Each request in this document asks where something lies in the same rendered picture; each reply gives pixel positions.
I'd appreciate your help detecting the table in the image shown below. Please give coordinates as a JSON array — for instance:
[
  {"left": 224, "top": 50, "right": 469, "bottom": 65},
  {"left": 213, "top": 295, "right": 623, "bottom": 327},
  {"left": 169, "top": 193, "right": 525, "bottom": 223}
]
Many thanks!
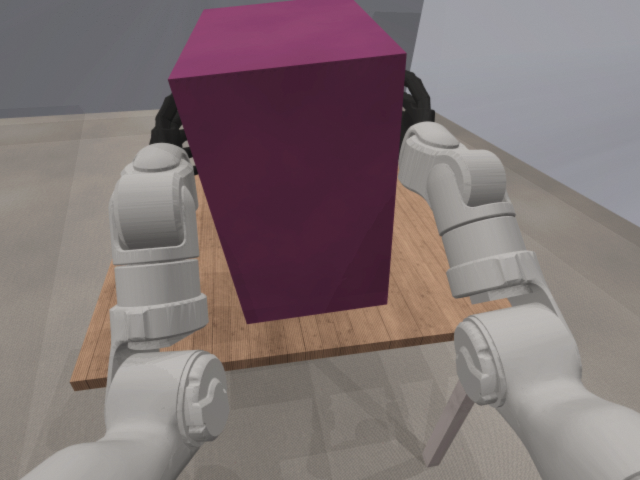
[{"left": 70, "top": 161, "right": 512, "bottom": 468}]

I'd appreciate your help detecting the carton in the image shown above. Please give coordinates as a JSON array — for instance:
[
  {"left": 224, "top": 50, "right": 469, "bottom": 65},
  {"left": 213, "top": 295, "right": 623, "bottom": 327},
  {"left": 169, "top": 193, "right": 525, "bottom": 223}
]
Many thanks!
[{"left": 168, "top": 0, "right": 407, "bottom": 324}]

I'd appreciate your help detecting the left robot hand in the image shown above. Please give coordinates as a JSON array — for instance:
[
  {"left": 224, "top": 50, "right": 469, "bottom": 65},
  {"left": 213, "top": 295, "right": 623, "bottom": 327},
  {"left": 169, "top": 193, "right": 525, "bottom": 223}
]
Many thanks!
[{"left": 149, "top": 93, "right": 198, "bottom": 176}]

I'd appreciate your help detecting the left robot upper arm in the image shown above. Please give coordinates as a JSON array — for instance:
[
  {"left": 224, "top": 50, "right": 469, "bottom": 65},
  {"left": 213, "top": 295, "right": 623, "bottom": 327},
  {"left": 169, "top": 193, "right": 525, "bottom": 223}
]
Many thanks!
[{"left": 20, "top": 350, "right": 229, "bottom": 480}]

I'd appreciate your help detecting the left robot forearm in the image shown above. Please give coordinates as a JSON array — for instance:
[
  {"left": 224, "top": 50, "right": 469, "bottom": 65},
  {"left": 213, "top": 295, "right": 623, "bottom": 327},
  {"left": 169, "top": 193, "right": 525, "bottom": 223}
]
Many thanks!
[{"left": 104, "top": 143, "right": 209, "bottom": 426}]

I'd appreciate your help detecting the right robot forearm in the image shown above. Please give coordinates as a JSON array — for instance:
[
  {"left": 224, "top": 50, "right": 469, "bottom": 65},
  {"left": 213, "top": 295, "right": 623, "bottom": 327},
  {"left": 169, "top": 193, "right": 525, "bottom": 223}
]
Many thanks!
[{"left": 398, "top": 122, "right": 582, "bottom": 377}]

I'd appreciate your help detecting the right robot hand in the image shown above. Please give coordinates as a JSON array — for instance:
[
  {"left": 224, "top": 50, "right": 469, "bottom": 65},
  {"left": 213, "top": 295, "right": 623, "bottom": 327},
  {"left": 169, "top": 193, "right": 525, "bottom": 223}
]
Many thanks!
[{"left": 398, "top": 70, "right": 435, "bottom": 160}]

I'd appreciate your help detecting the right robot upper arm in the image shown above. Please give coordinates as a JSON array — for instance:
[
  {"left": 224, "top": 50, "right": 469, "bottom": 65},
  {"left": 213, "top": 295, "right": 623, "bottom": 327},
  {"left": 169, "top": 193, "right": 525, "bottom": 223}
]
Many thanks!
[{"left": 454, "top": 302, "right": 640, "bottom": 480}]

